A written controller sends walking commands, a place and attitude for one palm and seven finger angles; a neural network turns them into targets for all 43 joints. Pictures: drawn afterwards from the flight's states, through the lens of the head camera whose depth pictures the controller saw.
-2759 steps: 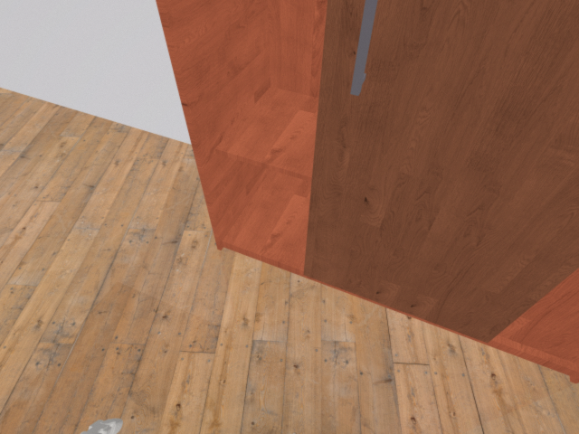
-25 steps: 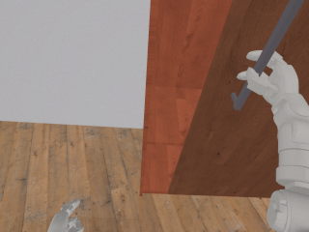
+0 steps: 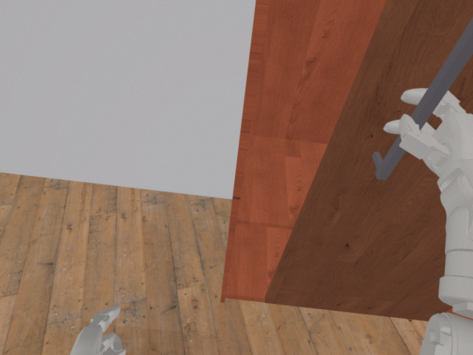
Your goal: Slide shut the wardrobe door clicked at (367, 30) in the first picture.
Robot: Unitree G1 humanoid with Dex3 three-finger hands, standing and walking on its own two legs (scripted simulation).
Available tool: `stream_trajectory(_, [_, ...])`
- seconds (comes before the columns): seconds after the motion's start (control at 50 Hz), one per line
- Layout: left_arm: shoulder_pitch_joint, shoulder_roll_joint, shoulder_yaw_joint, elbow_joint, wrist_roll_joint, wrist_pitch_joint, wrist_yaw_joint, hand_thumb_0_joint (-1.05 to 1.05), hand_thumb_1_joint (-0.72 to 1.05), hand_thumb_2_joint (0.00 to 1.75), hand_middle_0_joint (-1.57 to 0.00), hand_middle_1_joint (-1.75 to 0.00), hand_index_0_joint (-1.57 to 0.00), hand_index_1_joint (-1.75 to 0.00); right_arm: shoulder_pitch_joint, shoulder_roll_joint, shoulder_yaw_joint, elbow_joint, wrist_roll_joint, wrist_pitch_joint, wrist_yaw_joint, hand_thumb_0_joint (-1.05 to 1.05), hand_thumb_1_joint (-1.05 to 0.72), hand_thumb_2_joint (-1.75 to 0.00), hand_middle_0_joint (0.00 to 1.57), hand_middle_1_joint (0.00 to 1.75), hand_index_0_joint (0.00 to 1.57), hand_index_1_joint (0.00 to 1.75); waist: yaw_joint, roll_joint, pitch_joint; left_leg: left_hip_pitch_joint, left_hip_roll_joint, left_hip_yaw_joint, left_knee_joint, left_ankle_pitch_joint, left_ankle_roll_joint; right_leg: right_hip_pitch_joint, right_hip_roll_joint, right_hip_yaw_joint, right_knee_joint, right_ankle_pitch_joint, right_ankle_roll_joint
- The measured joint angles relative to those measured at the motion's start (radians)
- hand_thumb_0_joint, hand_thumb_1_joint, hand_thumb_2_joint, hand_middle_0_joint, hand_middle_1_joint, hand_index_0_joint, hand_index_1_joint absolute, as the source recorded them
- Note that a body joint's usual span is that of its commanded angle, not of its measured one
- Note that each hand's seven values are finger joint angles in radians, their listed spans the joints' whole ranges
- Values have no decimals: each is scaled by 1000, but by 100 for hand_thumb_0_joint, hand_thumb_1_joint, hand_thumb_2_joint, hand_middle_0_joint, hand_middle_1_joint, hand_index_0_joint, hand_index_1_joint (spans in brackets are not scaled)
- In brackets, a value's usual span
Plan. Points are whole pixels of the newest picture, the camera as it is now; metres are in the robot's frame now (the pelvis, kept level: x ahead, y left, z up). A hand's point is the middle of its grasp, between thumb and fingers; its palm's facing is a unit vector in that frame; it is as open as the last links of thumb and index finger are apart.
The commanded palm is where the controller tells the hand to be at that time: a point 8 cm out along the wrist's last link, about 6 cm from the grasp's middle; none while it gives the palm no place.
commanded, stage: tug the door sideways, standing still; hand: right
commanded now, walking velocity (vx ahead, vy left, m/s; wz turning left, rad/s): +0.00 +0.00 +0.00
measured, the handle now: (422, 98) +0.47 -0.20 +0.26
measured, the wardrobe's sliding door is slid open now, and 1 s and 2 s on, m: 0.16 0.16 0.07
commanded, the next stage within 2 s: step sideways, sliding the door along in 0.62 s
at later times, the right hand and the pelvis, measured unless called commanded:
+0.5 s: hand (403, 134) +0.41 -0.17 +0.23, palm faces +0.08 +1.00 -0.04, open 5.7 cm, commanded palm +0.38 -0.18 +0.23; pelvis +0.01 -0.01 +0.00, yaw -5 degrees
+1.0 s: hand (395, 136) +0.42 -0.17 +0.22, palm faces +0.26 +0.95 -0.20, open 6.1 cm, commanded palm +0.39 -0.19 +0.23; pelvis -0.02 +0.01 -0.02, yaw -1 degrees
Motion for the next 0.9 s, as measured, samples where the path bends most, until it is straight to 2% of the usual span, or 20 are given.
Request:
stream_trajectory(0.1, [-14, -1, 0, -18, -2, 4, -4, 2, 90, 90, -20, -30, -20, -30, 58, -1, -18, -85, 16, 31, 2, 1, -80, -81, 38, 137, 27, 134, 2, -1, -10, -1, 1, -8, -1, -3, 0, 4, 0, -8, -2, -8, -3])
stream_trajectory(0.14, [-18, -1, 3, -22, -3, 2, -4, 2, 90, 90, -20, -30, -20, -30, 66, 6, -14, -110, 18, 43, -1, 1, -80, -81, 38, 137, 27, 134, -4, 0, -12, 1, 2, -7, -1, -5, 0, 5, 1, -6, -1, -12, -4])
stream_trajectory(0.28, [-44, 2, 14, 31, -2, -16, 1, 1, 90, 90, -20, -30, -20, -30, -23, 79, 66, -109, -10, 79, -62, 1, -79, -84, 39, 138, 31, 133, -63, 9, -3, 10, 9, 29, 7, -18, -1, -11, 13, 30, 22, -26, -1])
stream_trajectory(0.34, [-64, -1, 17, 50, 2, -17, 0, 1, 90, 90, -20, -30, -20, -30, -59, 115, 95, -96, -27, 85, -100, 1, -78, -85, 39, 139, 32, 134, -79, 7, 4, 8, 10, 42, 19, -14, 3, -17, 19, 47, 27, -23, -3])
stream_trajectory(0.5, [-87, -33, 7, 60, 11, -29, -12, 1, 90, 90, -20, -30, -20, -30, -107, 170, 158, -53, -62, 54, -171, 1, -80, -86, 38, 140, 28, 135, -92, 3, 11, 16, 14, 38, 29, -12, 7, -19, 37, 77, 31, -18, -7])
stream_trajectory(0.74, [-70, -64, -6, 92, 17, -70, -42, 1, 90, 90, -20, -30, -20, -30, -150, 221, 246, -21, -79, 6, -212, 0, -82, -84, 36, 140, 21, 136, -108, -5, 23, 12, 18, 25, 49, -1, 11, -35, 62, 112, 43, -16, -20])
stream_trajectory(0.76, [-76, -62, -12, 91, 21, -70, -39, 1, 90, 90, -20, -30, -20, -30, -148, 210, 251, -21, -85, -13, -208, -1, -81, -84, 36, 140, 21, 136, -113, -7, 30, 6, 18, 15, 54, -1, 5, -36, 60, 106, 46, -17, -21])
stream_trajectory(0.8, [-97, -60, -18, 76, 35, -68, -32, 1, 90, 90, -20, -30, -20, -30, -138, 172, 267, -16, -110, -101, -228, -2, -78, -84, 38, 140, 23, 136, -125, -14, 61, -27, 13, -6, 95, 0, -8, -40, 46, 78, 58, -24, -23])
stream_trajectory(0.84, [-120, -67, -13, 52, 48, -60, -30, 1, 90, 90, -20, -30, -20, -30, -135, 139, 258, -23, -120, -173, -259, -3, -76, -84, 39, 141, 24, 136, -136, -14, 109, -97, 5, -27, 211, -8, -10, -35, 31, 42, 61, -24, -23])
stream_trajectory(0.9, [-132, -80, -4, 17, 60, -38, -37, 1, 90, 90, -20, -30, -20, -30, -147, 104, 222, -32, -128, -226, -294, -4, -75, -84, 42, 141, 24, 136, -135, -8, 177, -192, -30, -31, 325, -103, -8, -28, 18, 16, 59, -12, -14])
